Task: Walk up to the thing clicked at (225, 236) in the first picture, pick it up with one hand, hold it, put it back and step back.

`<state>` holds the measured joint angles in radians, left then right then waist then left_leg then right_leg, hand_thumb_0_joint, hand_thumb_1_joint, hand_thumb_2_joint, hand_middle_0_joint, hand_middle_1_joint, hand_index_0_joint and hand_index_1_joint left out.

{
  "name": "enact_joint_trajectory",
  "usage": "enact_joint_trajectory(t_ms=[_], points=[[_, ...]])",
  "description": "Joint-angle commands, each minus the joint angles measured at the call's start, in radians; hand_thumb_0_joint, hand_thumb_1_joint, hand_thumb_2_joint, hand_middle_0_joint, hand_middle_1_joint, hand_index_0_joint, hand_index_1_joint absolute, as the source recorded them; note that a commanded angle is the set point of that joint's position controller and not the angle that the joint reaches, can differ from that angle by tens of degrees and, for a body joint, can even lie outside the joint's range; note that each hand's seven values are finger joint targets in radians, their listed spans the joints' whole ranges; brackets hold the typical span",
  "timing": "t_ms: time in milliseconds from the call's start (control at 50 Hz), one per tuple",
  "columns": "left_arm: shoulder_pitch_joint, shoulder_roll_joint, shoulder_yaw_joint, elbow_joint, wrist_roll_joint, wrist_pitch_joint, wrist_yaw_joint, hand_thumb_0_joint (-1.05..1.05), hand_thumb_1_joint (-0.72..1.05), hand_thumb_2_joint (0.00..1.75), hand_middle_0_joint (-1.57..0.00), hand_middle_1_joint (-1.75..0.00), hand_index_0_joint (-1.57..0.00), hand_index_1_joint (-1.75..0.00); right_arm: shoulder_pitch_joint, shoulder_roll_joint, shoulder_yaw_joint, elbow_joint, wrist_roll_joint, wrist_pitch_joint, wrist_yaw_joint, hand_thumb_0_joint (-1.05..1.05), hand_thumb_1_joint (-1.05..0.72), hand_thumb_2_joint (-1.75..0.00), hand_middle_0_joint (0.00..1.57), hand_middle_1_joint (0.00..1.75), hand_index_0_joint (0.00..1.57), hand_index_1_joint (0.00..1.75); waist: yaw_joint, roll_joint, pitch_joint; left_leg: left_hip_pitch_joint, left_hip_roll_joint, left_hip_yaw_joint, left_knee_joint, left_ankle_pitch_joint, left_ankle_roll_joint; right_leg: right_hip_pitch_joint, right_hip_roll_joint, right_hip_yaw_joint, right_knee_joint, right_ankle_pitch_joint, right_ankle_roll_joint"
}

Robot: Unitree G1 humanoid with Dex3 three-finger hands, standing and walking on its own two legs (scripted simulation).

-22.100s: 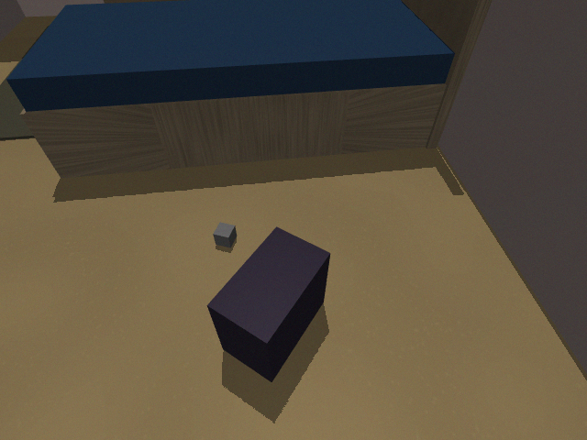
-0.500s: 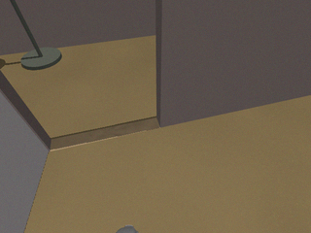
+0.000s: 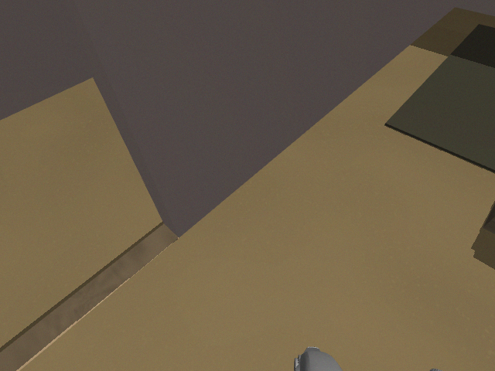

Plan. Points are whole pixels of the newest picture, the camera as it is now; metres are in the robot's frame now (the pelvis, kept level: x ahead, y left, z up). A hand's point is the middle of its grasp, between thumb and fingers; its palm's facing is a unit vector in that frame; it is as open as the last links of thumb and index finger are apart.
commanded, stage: walk up
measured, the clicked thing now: out of the picture -0.23 -1.30 -0.73
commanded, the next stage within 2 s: none
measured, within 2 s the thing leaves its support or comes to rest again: neither
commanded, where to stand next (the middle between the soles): +0.21 +0.01 m, yaw -49 degrees
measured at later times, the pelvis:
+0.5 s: pelvis +0.14 +0.11 -0.03, yaw -20 degrees
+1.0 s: pelvis +0.12 +0.09 -0.03, yaw -38 degrees
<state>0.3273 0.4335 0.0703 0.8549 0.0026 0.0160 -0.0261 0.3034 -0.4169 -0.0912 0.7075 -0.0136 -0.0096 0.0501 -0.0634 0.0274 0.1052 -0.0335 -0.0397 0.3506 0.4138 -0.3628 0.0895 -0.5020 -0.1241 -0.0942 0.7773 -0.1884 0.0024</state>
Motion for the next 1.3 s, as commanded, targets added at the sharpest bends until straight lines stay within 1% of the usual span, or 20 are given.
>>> enact_joint_trajectory(t_ms=[0, 60, 80, 120, 200, 380, 420, 440, 460, 580, 740, 860, 880, 920, 940, 1000, 1160, 1200, 1240, 1280], points=[[0.051, 0.165, 0.050, -0.100, -0.003, -0.030, 0.021, 0.00, 0.90, 0.90, -0.20, -0.30, -0.20, -0.30, -0.048, -0.216, -0.086, -0.138, -0.006, -0.012, -0.006, 0.00, -0.90, -0.90, 0.20, 0.30, 0.20, 0.30, 0.041, 0.005, -0.085, -0.015, 0.300, -0.160, 0.071, 0.768, -0.079, 0.135, 0.045, -0.070, -0.097, -0.026, -0.029], [0.378, 0.234, 0.100, -0.056, -0.003, -0.042, 0.062, 0.00, 0.90, 0.90, -0.20, -0.30, -0.20, -0.30, -0.142, -0.200, -0.082, -0.192, -0.002, -0.009, -0.011, 0.00, -0.90, -0.90, 0.20, 0.30, 0.20, 0.30, 0.269, -0.126, -0.243, -0.375, 0.159, -0.139, 0.670, 0.765, -0.130, 0.692, 0.055, 0.034, -0.243, 0.050, -0.135], [0.389, 0.273, 0.115, -0.069, 0.000, -0.046, 0.081, 0.00, 0.90, 0.90, -0.20, -0.30, -0.20, -0.30, -0.109, -0.132, -0.053, -0.194, 0.006, -0.012, -0.009, 0.00, -0.90, -0.90, 0.20, 0.30, 0.20, 0.30, 0.282, -0.343, -0.233, -0.674, 0.017, -0.199, 0.912, -0.074, -0.154, 0.840, -0.157, 0.377, -0.304, 0.147, -0.269], [0.200, 0.328, 0.114, -0.159, -0.016, -0.050, 0.105, 0.00, 0.90, 0.90, -0.20, -0.30, -0.20, -0.30, -0.102, -0.226, -0.070, -0.201, -0.017, 0.004, -0.007, 0.00, -0.90, -0.90, 0.20, 0.30, 0.20, 0.30, 0.188, -0.164, -0.221, -0.792, 0.107, -0.528, 1.099, -0.260, -0.168, 0.645, -0.421, 0.927, -0.436, -0.211, -0.419], [-0.034, 0.234, 0.059, -0.163, -0.007, -0.079, 0.091, 0.00, 0.90, 0.90, -0.20, -0.30, -0.20, -0.30, -0.032, -0.199, -0.039, -0.073, 0.028, 0.008, 0.020, 0.00, -0.90, -0.90, 0.20, 0.30, 0.20, 0.30, 0.026, -0.072, -0.030, -0.509, 0.147, -0.386, 0.709, -0.027, -0.103, 0.183, -0.066, 0.340, -0.493, -0.300, -0.186], [-0.087, 0.229, 0.058, -0.225, 0.018, -0.025, 0.026, 0.00, 0.90, 0.90, -0.20, -0.30, -0.20, -0.30, 0.100, -0.163, -0.057, 0.028, 0.019, -0.032, -0.051, 0.00, -0.90, -0.90, 0.20, 0.30, 0.20, 0.30, 0.015, -0.253, -0.112, -0.114, 0.036, -0.266, 0.224, 0.268, -0.107, -0.027, 0.078, 0.239, -0.090, 0.150, -0.128], [-0.039, 0.111, 0.024, -0.257, 0.008, -0.003, 0.035, 0.00, 0.90, 0.90, -0.20, -0.30, -0.20, -0.30, 0.165, -0.277, -0.084, 0.036, -0.013, -0.049, -0.072, 0.00, -0.90, -0.90, 0.20, 0.30, 0.20, 0.30, -0.016, 0.110, -0.157, -0.052, 0.298, -0.609, 0.023, 0.228, -0.033, -0.151, 0.214, 0.198, 0.246, -0.181, -0.044], [0.009, 0.117, 0.021, -0.244, 0.012, 0.011, 0.042, 0.00, 0.90, 0.90, -0.20, -0.30, -0.20, -0.30, 0.115, -0.328, -0.092, 0.005, -0.011, -0.050, -0.078, 0.00, -0.90, -0.90, 0.20, 0.30, 0.20, 0.30, 0.029, 0.154, -0.144, -0.170, 0.542, -0.828, -0.072, 0.156, 0.019, -0.148, 0.192, 0.252, 0.377, -0.389, -0.021], [0.066, 0.176, 0.026, -0.216, 0.010, 0.024, 0.046, 0.00, 0.90, 0.90, -0.20, -0.30, -0.20, -0.30, 0.016, -0.372, -0.098, -0.012, 0.010, -0.047, -0.079, 0.00, -0.90, -0.90, 0.20, 0.30, 0.20, 0.30, 0.060, 0.127, -0.126, -0.231, 0.582, -0.841, -0.098, 0.070, 0.104, -0.100, 0.157, 0.274, 0.465, -0.370, -0.025], [0.050, 0.193, 0.067, -0.154, 0.001, 0.040, -0.006, 0.00, 0.90, 0.90, -0.20, -0.30, -0.20, -0.30, -0.032, -0.306, -0.073, 0.002, -0.003, -0.061, -0.097, 0.00, -0.90, -0.90, 0.20, 0.30, 0.20, 0.30, 0.072, 0.258, -0.111, -0.217, 0.349, -0.500, -0.013, 0.138, 0.042, -0.102, 0.117, 0.248, 0.466, -0.192, -0.006], [-0.084, 0.182, 0.072, -0.181, 0.017, 0.041, -0.035, 0.00, 0.90, 0.90, -0.20, -0.30, -0.20, -0.30, 0.085, -0.345, -0.084, 0.003, -0.004, -0.075, -0.100, 0.00, -0.90, -0.90, 0.20, 0.30, 0.20, 0.30, 0.016, 0.167, -0.127, -0.095, 0.467, -0.429, 0.055, 0.313, 0.132, -0.116, 0.055, 0.161, 0.269, -0.294, 0.011], [0.139, 0.202, 0.110, -0.069, 0.021, 0.013, -0.038, 0.00, 0.90, 0.90, -0.20, -0.30, -0.20, -0.30, -0.051, -0.330, -0.066, -0.025, -0.016, -0.047, -0.083, 0.00, -0.90, -0.90, 0.20, 0.30, 0.20, 0.30, 0.145, 0.092, -0.171, -0.417, 0.383, -0.235, 0.298, -0.018, 0.051, 0.346, 0.120, 0.016, -0.131, -0.179, -0.034], [0.212, 0.249, 0.132, -0.046, 0.029, 0.006, -0.028, 0.00, 0.90, 0.90, -0.20, -0.30, -0.20, -0.30, -0.017, -0.263, -0.041, -0.020, -0.016, -0.035, -0.082, 0.00, -0.90, -0.90, 0.20, 0.30, 0.20, 0.30, 0.189, -0.093, -0.172, -0.535, 0.307, -0.200, 0.518, -0.113, 0.010, 0.448, 0.122, 0.096, -0.196, -0.235, -0.063], [0.070, 0.375, 0.133, -0.145, 0.046, 0.003, -0.013, 0.00, 0.90, 0.90, -0.20, -0.30, -0.20, -0.30, -0.098, -0.223, -0.022, -0.055, 0.011, -0.021, -0.102, 0.00, -0.90, -0.90, 0.20, 0.30, 0.20, 0.30, 0.174, -0.341, -0.017, -0.787, 0.133, -0.273, 0.785, -0.254, -0.095, 0.222, -0.174, 0.802, -0.567, -0.659, -0.255], [-0.031, 0.391, 0.132, -0.166, 0.040, 0.008, -0.013, 0.00, 0.90, 0.90, -0.20, -0.30, -0.20, -0.30, -0.114, -0.304, -0.048, -0.032, 0.009, -0.026, -0.109, 0.00, -0.90, -0.90, 0.20, 0.30, 0.20, 0.30, 0.142, -0.277, 0.023, -0.699, 0.180, -0.338, 0.768, -0.225, -0.087, 0.108, -0.194, 0.815, -0.601, -0.752, -0.278], [-0.087, 0.270, 0.095, -0.165, 0.029, -0.008, 0.007, 0.00, 0.90, 0.90, -0.20, -0.30, -0.20, -0.30, 0.037, -0.277, -0.028, 0.089, 0.015, -0.041, -0.093, 0.00, -0.90, -0.90, 0.20, 0.30, 0.20, 0.30, 0.070, -0.232, 0.006, -0.640, 0.184, -0.332, 0.687, -0.080, -0.077, 0.178, -0.036, 0.489, -0.384, -0.400, -0.210], [-0.042, 0.237, 0.057, -0.139, 0.011, -0.042, 0.030, 0.00, 0.90, 0.90, -0.20, -0.30, -0.20, -0.30, 0.014, -0.217, -0.006, 0.087, -0.007, -0.053, -0.069, 0.00, -0.90, -0.90, 0.20, 0.30, 0.20, 0.30, 0.072, -0.181, -0.070, -0.354, 0.091, -0.327, 0.405, -0.032, -0.053, 0.097, -0.053, 0.476, -0.236, 0.051, -0.217], [-0.218, 0.225, 0.054, -0.185, 0.005, -0.037, 0.025, 0.00, 0.90, 0.90, -0.20, -0.30, -0.20, -0.30, 0.175, -0.178, -0.011, 0.113, 0.013, -0.054, -0.071, 0.00, -0.90, -0.90, 0.20, 0.30, 0.20, 0.30, -0.012, -0.219, -0.141, -0.238, 0.077, -0.308, 0.190, 0.154, -0.045, 0.157, -0.073, 0.225, -0.087, 0.117, -0.166], [-0.201, 0.136, 0.029, -0.216, -0.014, -0.017, 0.033, 0.00, 0.90, 0.90, -0.20, -0.30, -0.20, -0.30, 0.161, -0.290, -0.039, 0.087, -0.016, -0.061, -0.079, 0.00, -0.90, -0.90, 0.20, 0.30, 0.20, 0.30, 0.029, 0.138, -0.115, -0.117, 0.298, -0.835, -0.008, 0.440, 0.027, -0.072, 0.138, 0.083, 0.270, -0.150, -0.020], [-0.080, 0.197, 0.031, -0.170, 0.004, -0.008, 0.045, 0.00, 0.90, 0.90, -0.20, -0.30, -0.20, -0.30, 0.059, -0.392, -0.069, 0.053, 0.000, -0.054, -0.077, 0.00, -0.90, -0.90, 0.20, 0.30, 0.20, 0.30, 0.080, 0.176, -0.110, -0.112, 0.398, -1.123, -0.076, 0.122, 0.187, -0.137, 0.149, 0.198, 0.341, -0.415, -0.012]])
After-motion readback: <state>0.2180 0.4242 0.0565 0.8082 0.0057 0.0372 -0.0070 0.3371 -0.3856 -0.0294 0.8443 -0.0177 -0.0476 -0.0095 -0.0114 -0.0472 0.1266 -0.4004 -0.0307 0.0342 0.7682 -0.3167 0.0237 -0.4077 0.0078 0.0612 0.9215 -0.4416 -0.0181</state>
